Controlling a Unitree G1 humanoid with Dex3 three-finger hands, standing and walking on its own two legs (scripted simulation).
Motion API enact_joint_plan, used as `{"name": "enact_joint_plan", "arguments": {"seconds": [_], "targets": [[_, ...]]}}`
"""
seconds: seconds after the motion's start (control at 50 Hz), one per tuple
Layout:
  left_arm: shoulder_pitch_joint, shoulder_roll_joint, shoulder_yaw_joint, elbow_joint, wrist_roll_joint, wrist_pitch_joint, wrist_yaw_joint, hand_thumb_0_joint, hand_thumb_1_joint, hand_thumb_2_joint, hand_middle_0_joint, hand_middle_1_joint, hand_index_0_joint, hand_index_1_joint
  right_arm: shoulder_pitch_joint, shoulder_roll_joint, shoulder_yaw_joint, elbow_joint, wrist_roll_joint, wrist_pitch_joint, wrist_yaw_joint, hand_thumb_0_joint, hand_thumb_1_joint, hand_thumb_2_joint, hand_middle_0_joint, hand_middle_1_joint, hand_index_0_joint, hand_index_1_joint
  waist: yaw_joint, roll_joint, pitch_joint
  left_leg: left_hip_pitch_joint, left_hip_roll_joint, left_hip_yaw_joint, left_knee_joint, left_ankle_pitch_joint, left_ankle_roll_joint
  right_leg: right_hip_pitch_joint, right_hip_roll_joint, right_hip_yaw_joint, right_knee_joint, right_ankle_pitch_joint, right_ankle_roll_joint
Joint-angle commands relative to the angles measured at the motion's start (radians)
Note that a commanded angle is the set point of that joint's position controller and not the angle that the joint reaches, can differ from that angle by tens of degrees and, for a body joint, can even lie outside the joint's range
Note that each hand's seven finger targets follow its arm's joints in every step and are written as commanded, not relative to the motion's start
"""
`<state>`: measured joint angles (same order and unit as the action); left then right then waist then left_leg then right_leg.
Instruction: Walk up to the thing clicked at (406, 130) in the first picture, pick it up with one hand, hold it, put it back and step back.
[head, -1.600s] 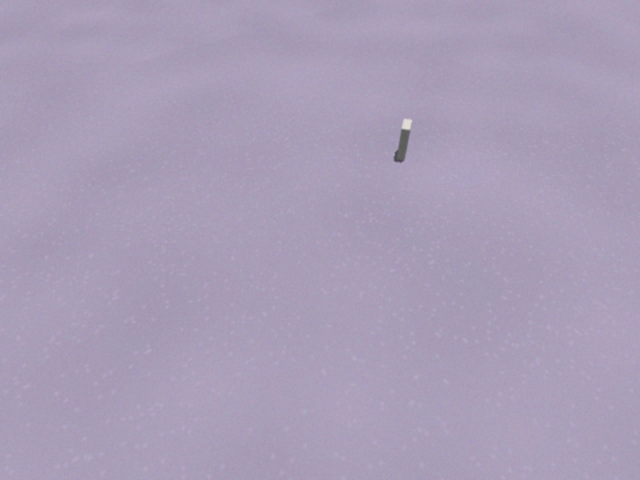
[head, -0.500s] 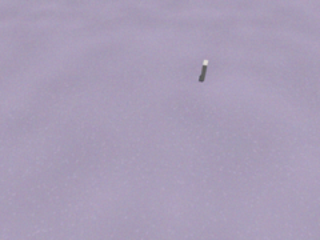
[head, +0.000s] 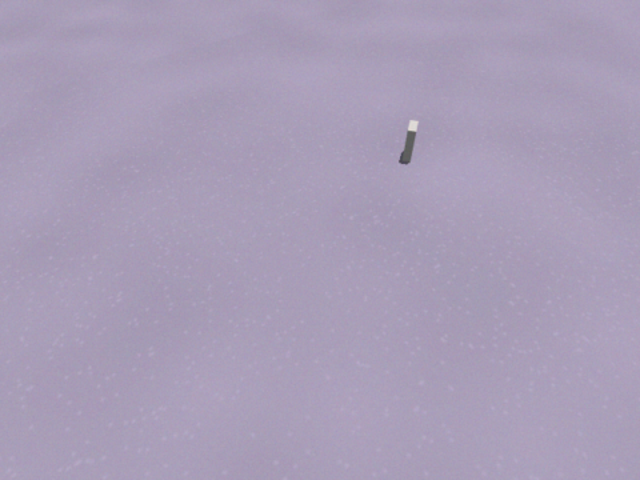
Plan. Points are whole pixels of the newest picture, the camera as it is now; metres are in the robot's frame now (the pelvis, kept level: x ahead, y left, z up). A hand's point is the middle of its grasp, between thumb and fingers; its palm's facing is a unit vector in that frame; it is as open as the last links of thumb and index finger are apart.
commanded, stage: stand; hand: left
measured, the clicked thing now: (410, 141) +1.71 -0.37 -0.69
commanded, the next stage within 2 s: walk up in 0.82 s
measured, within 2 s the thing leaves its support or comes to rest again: neither
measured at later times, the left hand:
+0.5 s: hand out of the picture +0.07 +0.25 -0.16, palm faces -0.02 -0.94 -0.33, open 7.4 cm
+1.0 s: hand out of the picture +0.10 +0.25 -0.15, palm faces -0.11 -0.93 -0.34, open 7.4 cm
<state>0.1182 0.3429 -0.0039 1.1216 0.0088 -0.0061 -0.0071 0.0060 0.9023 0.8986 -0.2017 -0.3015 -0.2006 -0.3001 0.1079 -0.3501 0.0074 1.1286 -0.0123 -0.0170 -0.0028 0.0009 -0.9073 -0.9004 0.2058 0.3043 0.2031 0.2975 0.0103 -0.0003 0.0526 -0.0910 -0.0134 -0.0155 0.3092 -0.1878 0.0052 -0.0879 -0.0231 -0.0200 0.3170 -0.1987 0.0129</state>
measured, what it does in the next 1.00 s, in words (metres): lifts its right foot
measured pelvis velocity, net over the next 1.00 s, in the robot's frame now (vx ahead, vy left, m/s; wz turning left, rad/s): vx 0.02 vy -0.02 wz -0.09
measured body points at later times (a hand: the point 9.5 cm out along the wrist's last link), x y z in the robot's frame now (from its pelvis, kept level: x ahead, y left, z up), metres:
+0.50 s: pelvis +0.00 +0.00 +0.00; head +0.01 +0.00 +0.45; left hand +0.07 +0.30 -0.13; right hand +0.08 -0.30 -0.13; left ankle -0.01 +0.12 -0.75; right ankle -0.02 -0.13 -0.75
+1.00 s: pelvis +0.02 -0.02 -0.01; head +0.02 -0.02 +0.44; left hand +0.11 +0.30 -0.12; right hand +0.06 -0.35 -0.12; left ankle -0.01 +0.11 -0.75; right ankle +0.03 -0.16 -0.71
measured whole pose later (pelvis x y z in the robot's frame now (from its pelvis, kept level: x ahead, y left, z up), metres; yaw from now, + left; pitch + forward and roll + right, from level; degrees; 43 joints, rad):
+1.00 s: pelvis +0.02 -0.02 -0.01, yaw -5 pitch -1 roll +1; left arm 0.19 0.43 0.08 1.04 0.04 0.02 -0.10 0.01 0.90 0.90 -0.20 -0.30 -0.20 -0.30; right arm 0.22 -0.39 -0.07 1.01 -0.05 -0.08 0.03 0.00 -0.90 -0.90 0.21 0.30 0.21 0.30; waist -0.01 -0.03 0.02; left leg -0.07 0.02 0.07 0.35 -0.27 0.02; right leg -0.40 -0.06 0.02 0.84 -0.39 -0.01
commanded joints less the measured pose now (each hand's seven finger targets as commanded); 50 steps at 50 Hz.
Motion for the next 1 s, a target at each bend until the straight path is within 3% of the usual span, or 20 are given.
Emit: {"name": "enact_joint_plan", "arguments": {"seconds": [0.0,0.16,0.26,0.78,0.8,0.82,0.84,0.86,0.88,0.9,0.92,0.98], "targets": [[-0.030,0.213,0.039,-0.055,-0.001,-0.026,0.020,0.000,0.900,0.900,-0.200,-0.300,-0.200,-0.300,-0.029,-0.211,-0.042,-0.060,0.006,-0.017,-0.011,0.000,-0.900,-0.900,0.200,0.300,0.200,0.300,-0.007,-0.011,-0.080,0.009,0.139,-0.088,-0.031,0.219,0.017,0.014,-0.115,0.087,-0.043,0.188,-0.036],[-0.031,0.211,0.043,-0.053,-0.001,-0.020,0.018,0.000,0.900,0.900,-0.200,-0.300,-0.200,-0.300,-0.036,-0.213,-0.041,-0.060,0.005,-0.017,-0.011,0.000,-0.900,-0.900,0.200,0.300,0.200,0.300,-0.003,0.007,-0.069,0.000,0.136,-0.092,-0.049,0.157,0.014,0.000,-0.112,0.090,-0.047,0.123,-0.039],[-0.030,0.213,0.043,-0.053,0.000,-0.024,0.018,0.000,0.900,0.900,-0.200,-0.300,-0.200,-0.300,-0.028,-0.210,-0.040,-0.062,0.006,-0.020,-0.010,0.000,-0.900,-0.900,0.200,0.300,0.200,0.300,-0.006,-0.004,-0.093,0.015,0.139,-0.089,-0.034,0.226,0.019,0.024,-0.118,0.089,-0.038,0.197,-0.038],[-0.030,0.216,0.044,-0.054,0.002,-0.023,0.019,0.000,0.900,0.900,-0.200,-0.300,-0.200,-0.300,-0.022,-0.213,-0.040,-0.067,0.005,-0.018,-0.011,0.000,-0.900,-0.900,0.200,0.300,0.200,0.300,-0.005,0.005,-0.086,0.010,0.141,-0.090,-0.036,0.221,0.018,0.028,-0.117,0.087,-0.038,0.191,-0.037],[0.007,0.316,0.121,-0.144,0.026,-0.027,-0.023,0.000,0.900,0.900,-0.200,-0.300,-0.200,-0.300,0.055,-0.328,-0.122,-0.135,-0.022,-0.051,0.005,0.000,-0.900,-0.900,0.200,0.300,0.200,0.300,-0.037,-0.039,-0.188,0.146,0.144,-0.087,0.045,-0.309,0.096,-0.121,-0.050,0.100,0.079,-0.269,-0.070],[-0.076,0.292,0.118,-0.148,0.031,-0.018,-0.039,0.000,0.900,0.900,-0.200,-0.300,-0.200,-0.300,0.114,-0.349,-0.142,-0.106,-0.028,-0.057,0.010,0.000,-0.900,-0.900,0.200,0.300,0.200,0.300,-0.087,0.028,-0.095,0.220,0.204,-0.167,-0.017,-0.513,0.136,-0.385,-0.024,0.055,0.192,-0.380,-0.063],[-0.141,0.261,0.114,-0.180,0.031,-0.010,-0.053,0.000,0.900,0.900,-0.200,-0.300,-0.200,-0.300,0.147,-0.384,-0.162,-0.107,-0.030,-0.061,0.011,0.000,-0.900,-0.900,0.200,0.300,0.200,0.300,-0.120,0.162,-0.013,0.232,0.337,-0.307,-0.140,-0.614,0.189,-0.553,-0.005,-0.004,0.407,-0.276,-0.041],[-0.184,0.268,0.114,-0.213,0.041,-0.009,-0.060,0.000,0.900,0.900,-0.200,-0.300,-0.200,-0.300,0.146,-0.389,-0.166,-0.128,-0.026,-0.068,0.012,0.000,-0.900,-0.900,0.200,0.300,0.200,0.300,-0.126,0.115,0.044,0.159,0.438,-0.386,-0.189,-0.590,0.234,-0.639,-0.040,0.071,0.527,-0.272,-0.036],[-0.157,0.268,0.116,-0.223,0.033,-0.014,-0.066,0.000,0.900,0.900,-0.200,-0.300,-0.200,-0.300,0.116,-0.390,-0.166,-0.150,-0.025,-0.075,0.012,0.000,-0.900,-0.900,0.200,0.300,0.200,0.300,-0.100,0.083,0.058,0.109,0.463,-0.399,-0.205,-0.548,0.241,-0.633,-0.067,0.125,0.575,-0.248,-0.039],[-0.140,0.272,0.122,-0.224,0.030,-0.019,-0.072,0.000,0.900,0.900,-0.200,-0.300,-0.200,-0.300,0.098,-0.378,-0.164,-0.165,-0.027,-0.083,0.012,0.000,-0.900,-0.900,0.200,0.300,0.200,0.300,-0.077,0.065,0.074,0.043,0.456,-0.394,-0.224,-0.554,0.239,-0.600,-0.102,0.157,0.609,-0.220,-0.040],[-0.089,0.278,0.122,-0.215,0.024,-0.022,-0.083,0.000,0.900,0.900,-0.200,-0.300,-0.200,-0.300,0.081,-0.353,-0.158,-0.181,-0.029,-0.091,0.014,0.000,-0.900,-0.900,0.200,0.300,0.200,0.300,-0.050,0.055,0.039,0.075,0.407,-0.327,-0.217,-0.533,0.223,-0.582,-0.113,0.147,0.596,-0.196,-0.039],[-0.003,0.269,0.128,-0.210,0.017,-0.018,-0.112,0.000,0.900,0.900,-0.200,-0.300,-0.200,-0.300,-0.015,-0.345,-0.163,-0.230,-0.038,-0.093,0.026,0.000,-0.900,-0.900,0.200,0.300,0.200,0.300,0.000,0.160,0.019,0.047,0.351,-0.145,-0.189,-0.416,0.191,-0.476,-0.120,0.077,0.476,-0.186,-0.023]]}}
